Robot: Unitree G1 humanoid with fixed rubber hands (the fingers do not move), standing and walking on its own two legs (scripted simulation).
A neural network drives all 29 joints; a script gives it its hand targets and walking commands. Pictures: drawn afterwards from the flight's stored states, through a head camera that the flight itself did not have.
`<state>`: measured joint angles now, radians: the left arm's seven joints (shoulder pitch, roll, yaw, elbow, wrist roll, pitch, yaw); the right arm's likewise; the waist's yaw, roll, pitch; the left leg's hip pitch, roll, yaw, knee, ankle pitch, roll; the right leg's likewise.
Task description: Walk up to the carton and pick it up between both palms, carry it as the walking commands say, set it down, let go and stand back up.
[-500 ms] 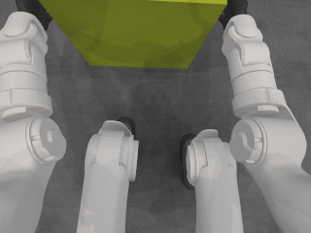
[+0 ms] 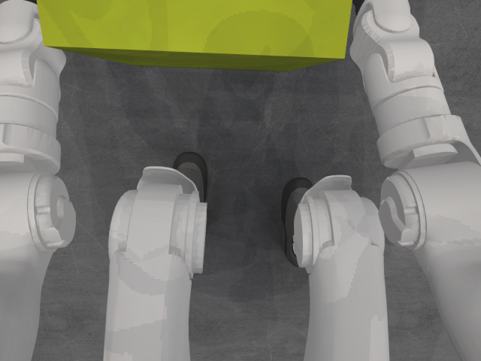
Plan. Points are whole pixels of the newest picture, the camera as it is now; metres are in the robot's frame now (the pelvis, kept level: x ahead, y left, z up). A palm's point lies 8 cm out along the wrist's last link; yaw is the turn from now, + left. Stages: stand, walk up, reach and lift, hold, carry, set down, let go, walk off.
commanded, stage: set down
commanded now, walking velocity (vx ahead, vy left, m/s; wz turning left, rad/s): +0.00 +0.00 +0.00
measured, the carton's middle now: out of the picture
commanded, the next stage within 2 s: let go in 1.64 s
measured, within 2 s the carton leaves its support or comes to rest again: neither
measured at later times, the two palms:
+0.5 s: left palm out of the picture +0.49 +0.31 -0.18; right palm out of the picture +0.55 -0.13 -0.16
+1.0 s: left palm out of the picture +0.50 +0.32 +0.01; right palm out of the picture +0.56 -0.15 +0.01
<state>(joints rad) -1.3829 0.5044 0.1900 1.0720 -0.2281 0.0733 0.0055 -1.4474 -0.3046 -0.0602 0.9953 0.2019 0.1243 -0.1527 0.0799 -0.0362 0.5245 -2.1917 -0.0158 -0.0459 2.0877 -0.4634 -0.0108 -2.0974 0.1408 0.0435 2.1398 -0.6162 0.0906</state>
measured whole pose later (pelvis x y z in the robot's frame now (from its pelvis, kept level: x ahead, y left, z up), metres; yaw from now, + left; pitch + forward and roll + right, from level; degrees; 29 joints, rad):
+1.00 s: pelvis +0.03 +0.01 +0.10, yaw +0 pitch +41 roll -4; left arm -1.10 0.47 0.27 0.86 -0.15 0.22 -0.08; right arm -1.15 -0.35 -0.20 0.84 0.10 0.25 -0.07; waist 0.07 -0.02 0.06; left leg -2.00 -0.02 -0.05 1.76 -0.46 0.00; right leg -1.90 0.08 0.03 1.78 -0.59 0.06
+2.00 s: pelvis +0.08 +0.01 +0.31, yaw +4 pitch +29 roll -2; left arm -0.43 0.39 0.22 0.65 -0.02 0.15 -0.15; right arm -0.46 -0.17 -0.16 0.60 0.03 0.19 -0.06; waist 0.07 -0.05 0.02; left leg -1.15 -0.03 -0.06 0.91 -0.26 0.01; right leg -1.06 0.03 0.03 0.92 -0.36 0.03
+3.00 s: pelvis +0.13 +0.01 +0.38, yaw +4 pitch -5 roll +0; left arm 0.22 0.22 0.04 0.42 0.02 0.20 -0.04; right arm 0.21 -0.19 -0.02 0.50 -0.02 0.11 0.04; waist -0.01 -0.01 0.12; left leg -0.17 -0.03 -0.03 0.50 -0.25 0.00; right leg -0.09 0.00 0.07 0.50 -0.33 0.01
